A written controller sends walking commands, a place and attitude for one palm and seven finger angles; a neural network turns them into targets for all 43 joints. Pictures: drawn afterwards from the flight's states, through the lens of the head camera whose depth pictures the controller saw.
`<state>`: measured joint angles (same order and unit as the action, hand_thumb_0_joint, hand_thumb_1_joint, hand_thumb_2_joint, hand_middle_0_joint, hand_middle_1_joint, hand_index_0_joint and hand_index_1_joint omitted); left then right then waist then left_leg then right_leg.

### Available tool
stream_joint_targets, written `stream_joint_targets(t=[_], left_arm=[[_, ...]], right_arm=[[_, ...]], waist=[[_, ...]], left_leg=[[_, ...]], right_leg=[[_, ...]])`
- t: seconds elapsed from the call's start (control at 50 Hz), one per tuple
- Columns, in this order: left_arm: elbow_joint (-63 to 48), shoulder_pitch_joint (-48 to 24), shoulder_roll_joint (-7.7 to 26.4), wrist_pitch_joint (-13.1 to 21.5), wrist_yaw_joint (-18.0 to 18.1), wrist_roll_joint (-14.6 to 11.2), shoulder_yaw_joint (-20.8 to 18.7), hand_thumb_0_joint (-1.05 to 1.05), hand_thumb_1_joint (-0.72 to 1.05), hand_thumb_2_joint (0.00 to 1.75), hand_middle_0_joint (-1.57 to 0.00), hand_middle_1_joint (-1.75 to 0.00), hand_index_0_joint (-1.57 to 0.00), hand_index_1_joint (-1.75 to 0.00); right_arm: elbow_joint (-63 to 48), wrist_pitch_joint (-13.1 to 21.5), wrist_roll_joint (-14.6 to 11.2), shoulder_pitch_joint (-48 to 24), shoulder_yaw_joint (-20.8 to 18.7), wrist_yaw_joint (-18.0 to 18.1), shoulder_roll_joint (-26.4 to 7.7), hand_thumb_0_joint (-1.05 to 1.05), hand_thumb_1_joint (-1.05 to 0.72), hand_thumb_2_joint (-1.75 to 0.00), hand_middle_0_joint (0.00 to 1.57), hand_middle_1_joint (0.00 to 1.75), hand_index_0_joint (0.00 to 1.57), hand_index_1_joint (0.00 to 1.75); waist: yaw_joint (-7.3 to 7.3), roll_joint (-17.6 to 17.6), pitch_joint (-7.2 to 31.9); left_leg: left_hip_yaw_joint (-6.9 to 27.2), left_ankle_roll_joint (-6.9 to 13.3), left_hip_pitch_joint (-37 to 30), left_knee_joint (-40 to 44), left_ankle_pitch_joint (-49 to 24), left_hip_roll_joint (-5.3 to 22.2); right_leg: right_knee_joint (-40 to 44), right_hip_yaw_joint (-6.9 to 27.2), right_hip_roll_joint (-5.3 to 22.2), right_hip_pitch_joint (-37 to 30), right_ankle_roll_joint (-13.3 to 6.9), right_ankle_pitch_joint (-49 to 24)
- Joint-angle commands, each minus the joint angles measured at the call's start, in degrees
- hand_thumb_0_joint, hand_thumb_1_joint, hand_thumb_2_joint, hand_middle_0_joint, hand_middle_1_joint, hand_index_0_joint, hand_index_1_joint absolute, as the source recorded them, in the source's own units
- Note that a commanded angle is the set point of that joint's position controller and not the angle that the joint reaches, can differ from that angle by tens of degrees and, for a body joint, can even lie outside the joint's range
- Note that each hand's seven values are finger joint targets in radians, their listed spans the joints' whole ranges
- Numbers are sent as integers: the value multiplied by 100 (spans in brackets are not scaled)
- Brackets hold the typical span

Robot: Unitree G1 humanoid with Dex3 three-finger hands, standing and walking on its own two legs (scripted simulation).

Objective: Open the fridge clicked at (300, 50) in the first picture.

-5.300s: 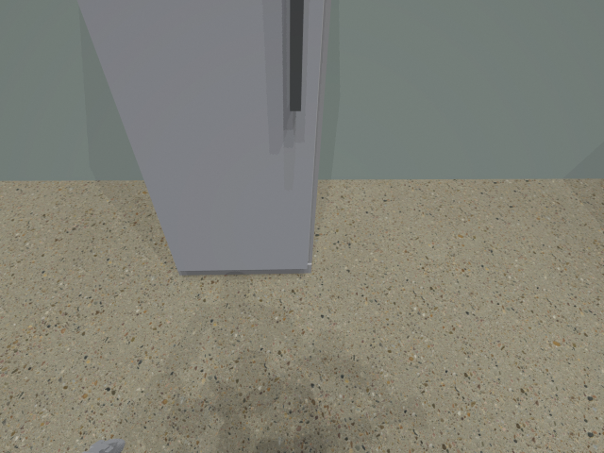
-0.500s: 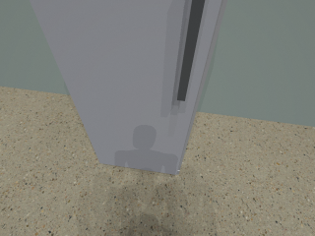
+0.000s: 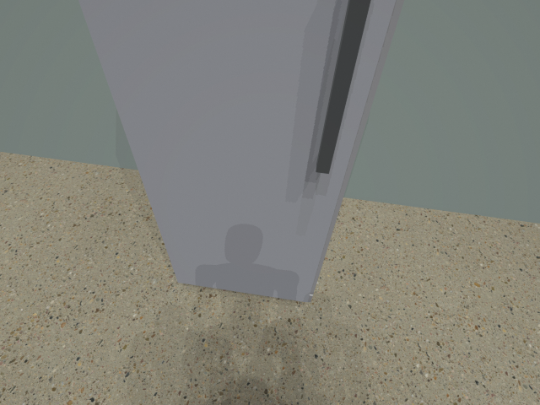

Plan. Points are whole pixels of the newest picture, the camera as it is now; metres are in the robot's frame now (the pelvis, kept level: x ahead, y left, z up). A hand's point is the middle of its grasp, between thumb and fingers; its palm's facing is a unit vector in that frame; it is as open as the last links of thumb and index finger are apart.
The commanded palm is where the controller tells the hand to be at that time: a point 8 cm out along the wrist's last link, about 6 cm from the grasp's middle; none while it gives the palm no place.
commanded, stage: look again from close up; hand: right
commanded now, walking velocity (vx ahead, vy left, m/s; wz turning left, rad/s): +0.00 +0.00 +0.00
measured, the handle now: (343, 65) +0.57 -0.08 +0.24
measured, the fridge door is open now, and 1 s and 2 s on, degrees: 0 0 0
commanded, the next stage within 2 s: shuffle to correct the standing spot in 0.52 s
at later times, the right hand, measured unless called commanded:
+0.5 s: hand out of the picture +0.00 -0.16 -0.17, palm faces +0.03 +0.98 -0.20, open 7.3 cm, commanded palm none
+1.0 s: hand out of the picture +0.00 -0.14 -0.19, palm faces +0.10 +0.98 -0.16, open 7.3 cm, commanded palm none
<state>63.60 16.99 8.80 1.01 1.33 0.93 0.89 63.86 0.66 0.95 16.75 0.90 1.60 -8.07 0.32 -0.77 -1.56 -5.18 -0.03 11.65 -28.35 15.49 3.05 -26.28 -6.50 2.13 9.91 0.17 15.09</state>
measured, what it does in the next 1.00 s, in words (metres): stands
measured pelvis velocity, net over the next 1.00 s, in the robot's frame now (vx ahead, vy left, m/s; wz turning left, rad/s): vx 0.04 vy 0.02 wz -0.06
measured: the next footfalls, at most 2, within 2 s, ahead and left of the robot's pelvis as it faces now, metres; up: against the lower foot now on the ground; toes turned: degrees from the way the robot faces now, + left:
right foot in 1.38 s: +0.18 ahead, -0.04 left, +0.00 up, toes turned -14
left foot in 1.78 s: +0.21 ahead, +0.28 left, +0.00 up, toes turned -2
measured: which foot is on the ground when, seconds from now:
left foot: down 0.00-1.00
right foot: down 0.00-1.00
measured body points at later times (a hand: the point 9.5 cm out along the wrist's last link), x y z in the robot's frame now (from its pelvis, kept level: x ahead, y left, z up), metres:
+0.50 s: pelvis +0.00 +0.02 +0.00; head +0.01 +0.03 +0.45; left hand +0.00 +0.23 -0.16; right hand +0.00 -0.21 -0.16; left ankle +0.00 +0.12 -0.74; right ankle -0.01 -0.12 -0.74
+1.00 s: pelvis +0.04 +0.02 -0.02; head +0.05 +0.02 +0.43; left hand +0.02 +0.23 -0.17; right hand +0.00 -0.19 -0.18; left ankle +0.00 +0.12 -0.74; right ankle -0.01 -0.12 -0.74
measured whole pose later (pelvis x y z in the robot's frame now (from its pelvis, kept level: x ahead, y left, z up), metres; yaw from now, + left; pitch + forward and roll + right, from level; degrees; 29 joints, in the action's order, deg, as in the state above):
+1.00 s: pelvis +0.04 +0.02 -0.02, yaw -3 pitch +0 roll +0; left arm 64.5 20.4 5.6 1.1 1.7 1.8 0.1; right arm 63.5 0.0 1.5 20.0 -1.7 0.7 -8.3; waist 0.0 1.4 -1.0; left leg -9.1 1.8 12.4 -36.5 24.2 2.1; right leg -36.1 -2.2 4.0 13.1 2.4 23.0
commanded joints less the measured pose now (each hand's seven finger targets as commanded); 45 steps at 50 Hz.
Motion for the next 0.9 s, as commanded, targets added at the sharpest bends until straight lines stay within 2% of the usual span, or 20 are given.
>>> stream_joint_targets(t=[0.0, 0.26, 0.3, 0.4, 0.6, 0.62, 0.68, 0.74, 0.8, 0.84, 0.88], left_arm=[[-116, 286, 472, 86, 22, -17, -121, 0, 90, 90, -20, -30, -20, -30], [-37, 320, 400, 68, 39, -9, -140, 0, 90, 90, -20, -30, -20, -30], [-32, 300, 416, 63, 40, -12, -144, 0, 90, 90, -20, -30, -20, -30], [-28, 282, 440, 69, 42, -7, -150, 0, 90, 90, -20, -30, -20, -30], [-65, 215, 556, 84, 44, -1, -169, 0, 90, 90, -20, -30, -20, -30], [-16, 292, 369, 69, 35, 11, -128, 0, 90, 90, -20, -30, -20, -30], [-8, 368, 325, 2, 14, 44, -139, 0, 90, 90, -20, -30, -20, -30], [-61, 419, 304, -22, -3, 74, -154, 0, 90, 90, -20, -30, -20, -30], [-111, 491, 288, -6, 1, 74, -165, 0, 90, 90, -20, -30, -20, -30], [-116, 535, 276, 24, 16, 69, -174, 0, 90, 90, -20, -30, -20, -30], [-103, 605, 251, 44, 35, 67, -193, 0, 90, 90, -20, -30, -20, -30]], right_arm=[[-149, 99, -20, 304, -141, 36, -692, 0, -90, -90, 20, 30, 20, 30], [-126, 114, -22, 281, -169, 33, -690, 0, -90, -90, 20, 30, 20, 30], [-132, 111, -15, 249, -174, 33, -709, 0, -90, -90, 20, 30, 20, 30], [-139, 106, -15, 213, -191, 29, -729, 0, -90, -90, 20, 30, 20, 30], [-198, 129, -7, 138, -230, 16, -836, 0, -90, -90, 20, 30, 20, 30], [-145, 107, -13, 231, -200, 20, -676, 0, -90, -90, 20, 30, 20, 30], [-112, 34, 18, 327, -213, -1, -642, 0, -90, -90, 20, 30, 20, 30], [-149, 3, 19, 388, -262, -33, -659, 0, -90, -90, 20, 30, 20, 30], [-176, 6, 24, 495, -301, -54, -664, 0, -90, -90, 20, 30, 20, 30], [-177, 23, 25, 605, -330, -57, -647, 0, -90, -90, 20, 30, 20, 30], [-167, 25, 35, 690, -350, -59, -606, 0, -90, -90, 20, 30, 20, 30]], waist=[[9, 127, -225], [-7, 205, -202], [-5, 143, -317], [5, 94, -331], [5, 177, -176], [9, 182, -91], [9, 258, -368], [-2, 175, -593], [-5, 168, -661], [-4, 231, -611], [-19, 98, -589]], left_leg=[[496, 187, 102, 608, -576, 422], [552, 224, 113, 718, -685, 432], [553, 227, 168, 742, -640, 426], [544, 231, 153, 754, -556, 397], [553, 247, 27, 739, -862, 423], [495, 225, -36, 738, -577, 428], [402, 242, 194, 753, 790, 364], [390, 297, 366, 726, 1415, 385], [298, 343, 337, 611, 1388, 419], [225, 378, 241, 458, 1050, 441], [98, 394, 204, 236, 673, 406]], right_leg=[[501, 462, 430, 202, -153, -570], [480, 412, 451, 122, -98, -601], [499, 414, 455, 157, -95, -582], [559, 428, 480, 166, -97, -572], [528, 412, 490, 89, -84, -733], [506, 382, 483, 86, -73, -568], [403, 402, 425, 332, -128, 260], [224, 443, 363, 659, -180, 620], [-41, 454, 364, 852, -225, 446], [-297, 429, 365, 885, -247, 52], [-424, 450, 415, 847, -279, -272]])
